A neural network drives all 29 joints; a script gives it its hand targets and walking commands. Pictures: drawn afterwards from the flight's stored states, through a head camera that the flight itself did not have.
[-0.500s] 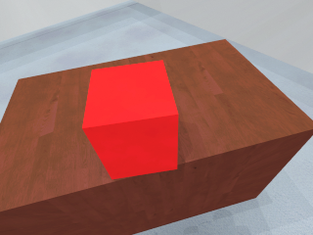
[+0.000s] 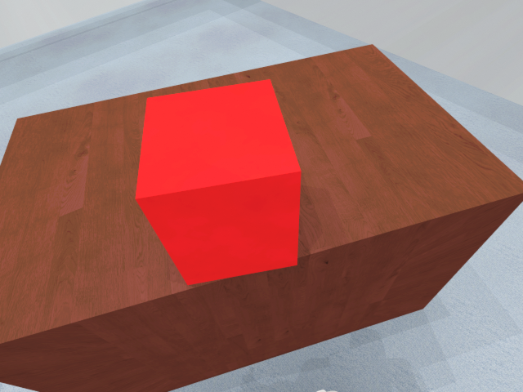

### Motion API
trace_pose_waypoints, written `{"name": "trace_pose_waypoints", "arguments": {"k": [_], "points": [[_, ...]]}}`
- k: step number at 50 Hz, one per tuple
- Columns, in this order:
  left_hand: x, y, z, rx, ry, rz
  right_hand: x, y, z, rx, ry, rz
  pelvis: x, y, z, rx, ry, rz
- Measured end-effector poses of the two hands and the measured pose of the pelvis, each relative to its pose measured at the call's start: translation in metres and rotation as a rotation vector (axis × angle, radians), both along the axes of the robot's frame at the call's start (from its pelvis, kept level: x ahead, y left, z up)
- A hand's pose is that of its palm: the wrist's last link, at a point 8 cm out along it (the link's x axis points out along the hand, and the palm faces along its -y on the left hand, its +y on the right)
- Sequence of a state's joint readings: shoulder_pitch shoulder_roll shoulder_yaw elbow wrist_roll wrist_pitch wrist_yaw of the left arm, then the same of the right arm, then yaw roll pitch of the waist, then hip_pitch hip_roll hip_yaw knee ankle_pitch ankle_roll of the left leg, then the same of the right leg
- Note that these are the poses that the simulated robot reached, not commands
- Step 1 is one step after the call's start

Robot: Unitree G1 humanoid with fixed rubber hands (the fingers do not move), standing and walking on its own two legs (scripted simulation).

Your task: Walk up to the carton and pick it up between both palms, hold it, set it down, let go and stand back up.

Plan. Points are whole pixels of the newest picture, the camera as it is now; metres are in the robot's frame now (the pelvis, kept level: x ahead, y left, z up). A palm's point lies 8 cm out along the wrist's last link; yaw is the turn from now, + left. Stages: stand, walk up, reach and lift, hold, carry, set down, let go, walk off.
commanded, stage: walk up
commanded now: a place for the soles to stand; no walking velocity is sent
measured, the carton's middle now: (226, 186) +0.43 +0.09 +0.06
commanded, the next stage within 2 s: none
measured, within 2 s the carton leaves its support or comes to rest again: neither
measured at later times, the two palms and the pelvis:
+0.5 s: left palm out of the picture +0.06 +0.22 -0.11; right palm out of the picture -0.05 -0.26 -0.12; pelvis -0.02 -0.01 +0.02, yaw -4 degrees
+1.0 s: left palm out of the picture +0.03 +0.23 -0.12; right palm out of the picture -0.02 -0.25 -0.12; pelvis -0.01 -0.02 +0.02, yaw +0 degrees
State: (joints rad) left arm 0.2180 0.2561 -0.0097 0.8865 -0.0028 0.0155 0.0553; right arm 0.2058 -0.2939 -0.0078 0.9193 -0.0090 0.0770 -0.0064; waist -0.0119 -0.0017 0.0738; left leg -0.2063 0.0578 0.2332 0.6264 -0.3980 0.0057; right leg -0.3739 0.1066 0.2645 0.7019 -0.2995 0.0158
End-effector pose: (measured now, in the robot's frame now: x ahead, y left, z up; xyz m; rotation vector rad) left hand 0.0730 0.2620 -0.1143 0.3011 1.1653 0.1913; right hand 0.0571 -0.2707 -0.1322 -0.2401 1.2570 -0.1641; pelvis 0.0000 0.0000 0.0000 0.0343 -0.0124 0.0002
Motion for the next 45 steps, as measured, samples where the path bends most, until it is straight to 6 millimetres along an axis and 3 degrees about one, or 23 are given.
{"name": "trace_pose_waypoints", "arguments": {"k": [6,13,24,29,36,45], "points": [[0.001,0.004,0.001,0.015,-0.009,-0.037,-0.009,0.002,0.002,-0.002,-0.047,-0.025,-0.009,0.001,-0.001,0.015,-0.017,-0.050],[-0.007,-0.018,0.003,-0.011,0.007,-0.069,-0.027,-0.001,-0.007,0.048,-0.034,-0.050,-0.014,-0.008,-0.001,-0.015,-0.029,-0.084],[-0.009,-0.043,0.004,-0.087,0.029,-0.083,-0.098,0.014,0.010,0.066,0.091,-0.096,-0.019,-0.014,0.017,-0.023,-0.011,-0.079],[-0.014,-0.047,-0.001,-0.105,0.048,-0.075,-0.118,0.014,0.013,0.060,0.140,-0.107,-0.021,-0.015,0.018,-0.024,-0.012,-0.065],[-0.027,-0.043,-0.004,-0.099,0.086,-0.048,-0.120,0.018,0.013,0.062,0.153,-0.097,-0.019,-0.016,0.019,-0.027,-0.013,-0.045],[-0.040,-0.036,-0.004,-0.082,0.112,0.003,-0.093,0.022,0.009,0.070,0.119,-0.049,-0.016,-0.016,0.018,-0.032,-0.010,-0.015]]}}
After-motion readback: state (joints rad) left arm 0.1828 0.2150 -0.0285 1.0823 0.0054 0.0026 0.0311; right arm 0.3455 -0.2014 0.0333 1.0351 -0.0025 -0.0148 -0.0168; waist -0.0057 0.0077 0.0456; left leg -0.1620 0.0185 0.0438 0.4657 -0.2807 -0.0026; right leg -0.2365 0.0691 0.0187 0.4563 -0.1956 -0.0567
